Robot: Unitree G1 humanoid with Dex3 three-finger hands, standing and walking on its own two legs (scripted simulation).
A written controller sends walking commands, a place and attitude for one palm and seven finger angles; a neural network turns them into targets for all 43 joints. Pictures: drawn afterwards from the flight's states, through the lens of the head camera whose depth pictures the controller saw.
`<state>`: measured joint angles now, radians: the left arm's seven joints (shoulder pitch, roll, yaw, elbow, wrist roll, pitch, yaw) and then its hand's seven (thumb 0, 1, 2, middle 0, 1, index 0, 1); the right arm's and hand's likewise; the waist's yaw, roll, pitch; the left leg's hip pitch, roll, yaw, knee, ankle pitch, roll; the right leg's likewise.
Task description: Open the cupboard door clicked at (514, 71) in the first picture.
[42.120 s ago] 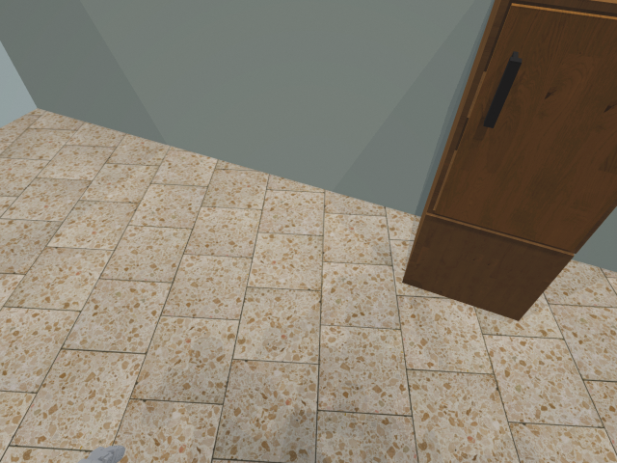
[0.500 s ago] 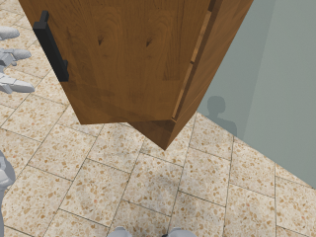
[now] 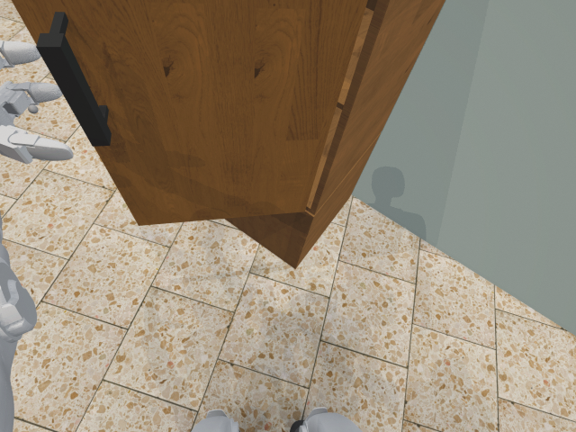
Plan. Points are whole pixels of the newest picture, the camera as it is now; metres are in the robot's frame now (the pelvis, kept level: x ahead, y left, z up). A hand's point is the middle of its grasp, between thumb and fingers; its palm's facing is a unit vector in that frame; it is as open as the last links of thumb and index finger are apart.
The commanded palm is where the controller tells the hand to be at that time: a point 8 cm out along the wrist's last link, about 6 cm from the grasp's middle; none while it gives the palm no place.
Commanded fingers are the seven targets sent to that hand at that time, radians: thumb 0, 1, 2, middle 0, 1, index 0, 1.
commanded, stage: slide the fingers in behind the handle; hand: left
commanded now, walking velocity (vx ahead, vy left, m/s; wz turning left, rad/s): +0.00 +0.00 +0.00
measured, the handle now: (82, 85) +0.54 +0.23 +0.12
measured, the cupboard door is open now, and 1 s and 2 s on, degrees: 45 44 44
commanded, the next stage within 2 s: close the thumb around the handle in 1.36 s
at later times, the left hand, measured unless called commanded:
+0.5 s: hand (68, 107) +0.50 +0.24 +0.13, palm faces +0.07 -1.00 +0.02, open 13.9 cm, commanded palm +0.48 +0.29 +0.12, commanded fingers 0.00 -0.50 0.30 -0.30 -1.20 -0.30 -1.20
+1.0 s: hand (89, 108) +0.50 +0.22 +0.13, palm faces +0.08 -1.00 +0.01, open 14.0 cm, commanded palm +0.47 +0.27 +0.12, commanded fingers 0.00 -0.50 0.30 -0.30 -1.20 -0.30 -1.20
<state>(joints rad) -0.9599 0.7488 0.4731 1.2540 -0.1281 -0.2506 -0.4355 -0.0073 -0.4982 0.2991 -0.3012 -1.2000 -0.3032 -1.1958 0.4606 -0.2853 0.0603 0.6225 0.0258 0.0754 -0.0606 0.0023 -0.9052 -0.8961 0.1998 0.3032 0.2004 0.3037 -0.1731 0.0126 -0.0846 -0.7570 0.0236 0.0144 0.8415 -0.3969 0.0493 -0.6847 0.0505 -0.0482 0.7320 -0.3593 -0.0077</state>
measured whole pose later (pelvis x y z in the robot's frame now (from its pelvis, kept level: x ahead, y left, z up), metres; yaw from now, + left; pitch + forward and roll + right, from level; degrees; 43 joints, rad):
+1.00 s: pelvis +0.00 -0.02 +0.00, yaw +0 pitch +16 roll -3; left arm -0.92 0.60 0.44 1.19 -0.11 -0.28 -0.29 -0.01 -0.50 0.30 -0.30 -1.20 -0.30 -1.20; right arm 0.43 -0.27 0.04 0.63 0.02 0.06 -0.04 0.00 -0.91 -0.90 0.20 0.30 0.20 0.30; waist -0.17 0.02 -0.09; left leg -0.70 0.03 0.02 0.82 -0.39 0.03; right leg -0.65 0.06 -0.04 0.74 -0.37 -0.03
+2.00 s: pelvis +0.00 -0.01 +0.00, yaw +0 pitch +16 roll -3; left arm -0.94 0.59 0.41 1.21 -0.10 -0.28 -0.26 0.01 0.54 0.74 -0.38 -1.31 -0.38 -1.31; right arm 0.44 -0.28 0.04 0.63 0.02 0.04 -0.03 0.00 -0.91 -0.90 0.20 0.30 0.20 0.30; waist -0.17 0.02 -0.09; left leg -0.72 0.02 0.01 0.83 -0.39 0.03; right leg -0.67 0.05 -0.05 0.75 -0.37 -0.02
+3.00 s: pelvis +0.00 -0.02 +0.01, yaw +2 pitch +6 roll -1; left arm -0.25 0.06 0.14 0.26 -0.14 -0.05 0.23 0.01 0.66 0.76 -0.34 -1.35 -0.39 -1.32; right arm 0.19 -0.22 0.02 0.57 0.02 -0.01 0.00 0.01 -0.91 -0.90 0.20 0.30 0.20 0.30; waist -0.01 0.03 -0.09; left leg -0.46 -0.01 0.01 0.72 -0.36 0.02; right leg -0.43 0.03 -0.05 0.70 -0.38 -0.03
